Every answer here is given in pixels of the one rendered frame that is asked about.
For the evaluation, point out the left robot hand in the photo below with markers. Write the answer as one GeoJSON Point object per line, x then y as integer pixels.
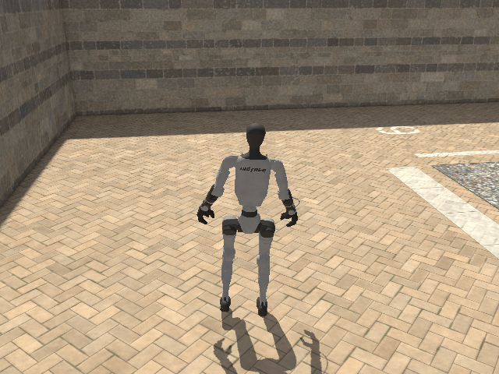
{"type": "Point", "coordinates": [200, 214]}

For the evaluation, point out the robot left forearm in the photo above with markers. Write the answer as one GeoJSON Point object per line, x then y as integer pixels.
{"type": "Point", "coordinates": [209, 200]}

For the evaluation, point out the right robot hand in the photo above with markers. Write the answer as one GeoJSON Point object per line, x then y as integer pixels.
{"type": "Point", "coordinates": [287, 216]}

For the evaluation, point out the left robot upper arm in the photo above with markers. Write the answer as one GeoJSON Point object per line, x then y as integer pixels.
{"type": "Point", "coordinates": [223, 172]}

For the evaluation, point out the right robot upper arm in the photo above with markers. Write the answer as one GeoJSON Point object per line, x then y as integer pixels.
{"type": "Point", "coordinates": [281, 179]}

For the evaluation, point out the right robot foot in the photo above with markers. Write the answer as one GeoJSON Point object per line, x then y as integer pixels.
{"type": "Point", "coordinates": [262, 309]}

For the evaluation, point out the robot right shin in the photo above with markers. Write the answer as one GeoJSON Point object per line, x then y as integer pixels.
{"type": "Point", "coordinates": [263, 280]}

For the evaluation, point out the robot right forearm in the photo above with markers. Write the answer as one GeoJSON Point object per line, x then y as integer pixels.
{"type": "Point", "coordinates": [289, 205]}

